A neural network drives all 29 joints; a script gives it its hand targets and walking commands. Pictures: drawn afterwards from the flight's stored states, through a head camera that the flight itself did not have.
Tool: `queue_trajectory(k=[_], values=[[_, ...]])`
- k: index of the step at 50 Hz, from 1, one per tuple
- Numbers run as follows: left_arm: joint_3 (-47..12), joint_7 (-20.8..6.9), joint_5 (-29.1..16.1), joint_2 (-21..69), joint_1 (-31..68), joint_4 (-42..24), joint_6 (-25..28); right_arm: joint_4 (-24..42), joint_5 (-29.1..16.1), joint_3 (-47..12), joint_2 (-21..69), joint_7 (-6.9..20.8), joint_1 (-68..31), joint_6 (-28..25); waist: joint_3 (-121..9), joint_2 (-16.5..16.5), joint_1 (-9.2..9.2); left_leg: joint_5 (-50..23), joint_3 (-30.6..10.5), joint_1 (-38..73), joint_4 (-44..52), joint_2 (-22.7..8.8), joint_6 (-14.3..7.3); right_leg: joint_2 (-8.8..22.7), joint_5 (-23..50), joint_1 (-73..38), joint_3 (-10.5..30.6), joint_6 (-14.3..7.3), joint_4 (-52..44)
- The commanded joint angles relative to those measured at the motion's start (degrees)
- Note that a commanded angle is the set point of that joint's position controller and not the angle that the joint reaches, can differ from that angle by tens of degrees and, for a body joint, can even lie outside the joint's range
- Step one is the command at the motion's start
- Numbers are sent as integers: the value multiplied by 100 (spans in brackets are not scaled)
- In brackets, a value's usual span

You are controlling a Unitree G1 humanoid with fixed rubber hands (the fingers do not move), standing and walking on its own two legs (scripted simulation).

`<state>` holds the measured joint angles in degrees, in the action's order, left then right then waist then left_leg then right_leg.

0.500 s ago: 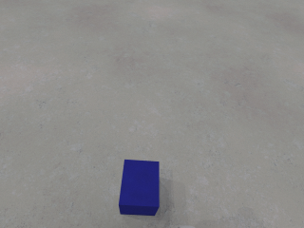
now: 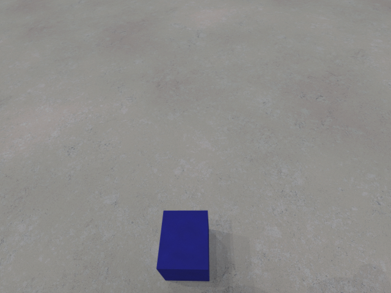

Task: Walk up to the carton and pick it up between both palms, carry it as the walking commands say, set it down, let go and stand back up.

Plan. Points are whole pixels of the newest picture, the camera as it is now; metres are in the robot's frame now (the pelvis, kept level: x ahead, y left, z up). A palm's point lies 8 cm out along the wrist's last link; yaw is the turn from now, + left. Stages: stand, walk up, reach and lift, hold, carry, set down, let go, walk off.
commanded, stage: walk up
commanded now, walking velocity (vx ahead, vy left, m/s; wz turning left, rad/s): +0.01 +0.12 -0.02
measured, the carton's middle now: (186, 245) +0.42 +0.10 -0.67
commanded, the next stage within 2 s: none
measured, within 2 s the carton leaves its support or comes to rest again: neither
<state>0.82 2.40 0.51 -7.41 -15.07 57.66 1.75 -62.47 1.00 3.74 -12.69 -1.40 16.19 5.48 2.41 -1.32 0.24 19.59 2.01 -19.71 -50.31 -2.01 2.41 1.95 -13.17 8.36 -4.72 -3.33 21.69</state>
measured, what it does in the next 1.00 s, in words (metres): steps to the left: left foot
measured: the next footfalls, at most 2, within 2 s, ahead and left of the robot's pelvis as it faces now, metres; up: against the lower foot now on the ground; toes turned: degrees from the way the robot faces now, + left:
left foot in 0.38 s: +0.02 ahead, +0.23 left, +0.00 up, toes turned -4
right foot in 1.16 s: +0.04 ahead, -0.04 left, +0.00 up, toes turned +7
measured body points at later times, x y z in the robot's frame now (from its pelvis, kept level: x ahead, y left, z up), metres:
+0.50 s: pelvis +0.00 +0.14 -0.01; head +0.01 +0.18 +0.44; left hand -0.04 +0.38 -0.18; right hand +0.07 -0.08 -0.14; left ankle -0.02 +0.24 -0.75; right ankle -0.02 -0.04 -0.72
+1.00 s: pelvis +0.01 +0.16 +0.00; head +0.03 +0.16 +0.45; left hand +0.03 +0.40 -0.16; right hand -0.05 -0.05 -0.16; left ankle -0.02 +0.24 -0.75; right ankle -0.04 +0.03 -0.72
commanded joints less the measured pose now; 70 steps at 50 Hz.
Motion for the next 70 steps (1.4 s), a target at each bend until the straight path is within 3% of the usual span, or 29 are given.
queue_trajectory(k=[1, 3, 4, 8, 11, 13, 14, 15, 16, 17, 19, 20, 21, 24, 25, 31, 34, 37, 39, 40, 42, 45, 51, 53, 55, 57, 59, 60, 70], values=[[302, 67, 70, -1040, -734, -83, 76, 310, 33, 68, -170, 26, -131, -89, 260, 996, 209, -10, -243, -851, 241, -190, 95, 1702, 1690, -506, 1370, -364, -661], [249, 46, 106, -883, -819, -30, 115, 305, -4, 46, -107, -13, -72, -127, 115, 1211, 191, 183, -138, -552, 609, -108, 85, 1566, 2340, -438, 1200, -454, -458], [319, 65, 84, -964, -977, 37, 94, 381, 30, 74, -235, -21, -226, -154, 85, 891, 269, 233, -61, -715, 450, -136, 99, 1824, 2712, -552, 1399, -535, -475], [360, 70, 103, -1143, -872, -24, 55, 456, 35, 53, -190, 20, -368, -165, 61, 940, 233, 245, -37, -474, 665, -137, 114, 1842, 2257, -227, 1349, -566, -528], [445, 103, 126, -1341, -1007, 35, 16, 632, 14, 59, -195, 59, -483, -192, -43, 1435, 270, 281, 74, -501, 724, -81, 115, 1868, 2410, -344, 1250, -540, -446], [397, 96, 128, -1197, -1003, 133, -35, 699, -14, 10, -103, 103, -512, -237, -208, 1560, 268, 167, 28, -261, 1177, -33, 55, 1730, 2615, -391, 1084, -453, -306], [201, 21, 103, -621, -786, 228, -43, 501, -131, -155, 344, 107, -98, -352, -594, 1764, -50, -438, 127, 904, 2409, -23, 8, 922, 1813, -168, 323, -173, -77], [191, -34, 25, -543, -659, 230, -76, 418, -140, -101, 159, 71, 34, -460, -528, 1296, -136, -1647, 424, 1527, 3232, 33, -4, 574, 1294, 210, 52, 147, 99], [181, -37, -21, -588, -655, 173, -126, 285, -90, 14, -317, 21, 360, -592, -752, 555, -207, -2010, 207, 2143, 3308, -398, -15, 466, 573, 459, -82, 312, 475], [132, -82, -14, -485, -836, 47, -159, 289, -14, 55, -656, -7, 492, -637, -872, -967, -295, -3330, -1273, 2522, 3391, -1480, -364, 163, -1265, 1159, 11, 450, 1267], [182, -77, -63, -631, -887, 106, -306, 456, -20, -32, -664, -41, 28, -671, -447, -1505, -121, -2876, -1342, 1411, 3493, -1725, -858, 390, -2014, 1037, 550, 319, 1786], [189, -107, -22, -667, -983, 216, -354, 463, -7, -106, -558, -4, -193, -656, -60, -1055, 98, -1652, -962, 996, 3691, -1450, -671, 366, -1677, 1021, 634, 301, 1824], [134, -103, 24, -561, -923, 294, -381, 504, 87, -139, -469, -33, -425, -633, 269, -1216, 49, -1285, -700, 804, 3844, -1334, -828, 208, -1261, 996, 384, 358, 2069], [132, -131, 148, -409, -1174, 635, -436, 442, -19, -109, -206, -60, -220, -710, 271, -723, 112, -2679, -444, 967, 3684, -1166, -544, 146, -677, 1082, 418, 411, 2612], [139, -124, 104, -521, -988, 571, -443, 440, -49, -142, -216, -65, -67, -711, 422, -963, 76, -2673, -341, 566, 3672, -1094, -580, 221, -618, 838, 472, 421, 2512], [148, -84, 94, -457, -625, 539, -488, 243, -57, -221, -59, -130, 167, -712, 241, -311, -83, -1934, -560, 1156, 3717, -1267, -932, 124, -749, 903, 218, 549, 1836], [179, -14, 42, -471, -415, 511, -500, 179, -46, -249, -9, -137, 354, -704, 420, -498, -164, -1452, -1021, 1067, 3885, -1441, -860, 92, -1092, 821, 355, 559, 1470], [151, -1, 6, -473, -430, 573, -446, 123, -32, -224, -158, -152, 557, -729, 91, -200, -257, -2235, -1289, 1677, 3705, -1671, -939, 90, -1151, 802, 331, 543, 940], [135, 31, -33, -409, -637, 651, -372, 79, -3, -200, -165, -114, 350, -731, 132, -260, 5, -2560, -849, 1422, 3536, -1307, -897, 100, -230, 136, 316, 486, 33], [216, 56, -5, -657, -661, 697, -375, 124, -24, -112, -378, -135, 480, -696, 199, -112, -112, -3154, -1188, 1707, 3385, -1669, -845, 66, 131, 445, 145, 487, 238], [278, 58, 18, -658, -580, 622, -428, -5, -17, -39, -561, -202, 991, -679, -36, -379, -242, -4423, -1501, 2100, 3158, -2005, -1068, -12, -703, 899, 65, 519, 1060], [283, -2, -3, -520, 30, 363, -383, 1, 86, -52, -327, -212, 904, -695, 36, -575, -378, -3918, -1344, 1982, 3292, -1965, -1474, 181, -1537, 1336, 312, 510, 1749], [213, -45, -42, -143, -21, 265, -330, -47, 114, -61, -165, -184, 941, -694, -86, -662, -288, -3909, -442, 1493, 3149, -1421, -1072, 18, -991, 798, 89, 528, 1405], [83, -42, -124, -131, -310, 347, -217, -211, -57, -90, 102, -106, 711, -619, -58, -787, 35, -2390, 232, 894, 3015, -631, -527, -16, 736, -314, -127, 428, -376], [114, -34, -26, -723, -533, 496, -105, -105, -115, -143, 188, -59, 656, -587, -426, 137, 25, -1138, 329, 694, 2737, -345, -198, 531, 2387, -1029, 443, 233, -221], [132, -7, -24, -848, -251, 396, -133, -214, -155, -177, 134, -51, 944, -515, -41, 448, -168, -444, 353, 714, 2814, -237, -73, 922, 1619, -339, 963, 149, -515], [140, -7, -73, -914, -13, 403, -196, -272, -122, -210, 250, 2, 964, -385, 551, 618, -284, -322, 260, 1017, 2925, -265, -55, 914, -1205, 895, 899, 156, -1051], [113, -37, -95, -894, 141, 420, -229, -386, -41, -265, 334, 2, 853, -357, 900, 754, -164, -561, 409, 1034, 2693, -218, -22, 844, -1655, 1126, 981, 240, -1265], [99, -40, -88, -640, -271, 392, -79, -392, -94, -147, 6, -51, 886, -576, 123, 674, -151, -998, 196, 1301, 3096, -410, -93, 693, 3, 265, 785, 118, -909]])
